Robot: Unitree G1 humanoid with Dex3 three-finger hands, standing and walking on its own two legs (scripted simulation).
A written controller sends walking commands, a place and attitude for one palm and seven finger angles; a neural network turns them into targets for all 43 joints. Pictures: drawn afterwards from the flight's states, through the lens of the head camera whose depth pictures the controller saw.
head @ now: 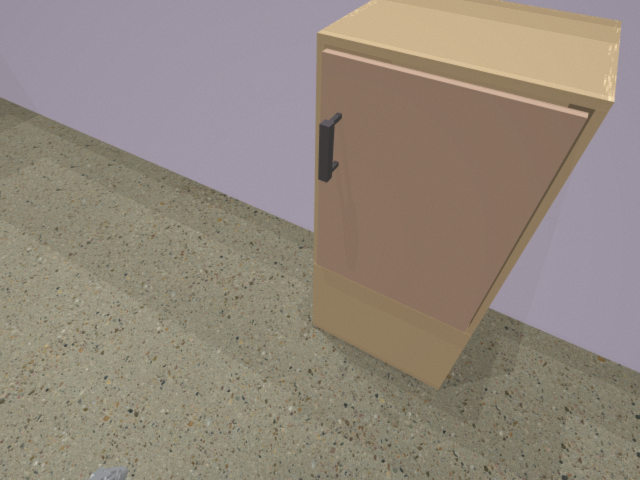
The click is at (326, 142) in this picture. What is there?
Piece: cupboard door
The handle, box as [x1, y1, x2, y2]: [318, 112, 341, 182]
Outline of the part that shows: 337,112 329,120 325,119 319,124 318,179 326,182 331,177 331,172 338,164 338,162 332,161 333,127 334,124 341,118 341,114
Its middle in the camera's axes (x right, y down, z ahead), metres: +0.02 -0.18 +0.78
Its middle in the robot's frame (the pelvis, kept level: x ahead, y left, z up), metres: +0.71 +0.02 +0.04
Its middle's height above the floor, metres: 0.81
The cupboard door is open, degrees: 0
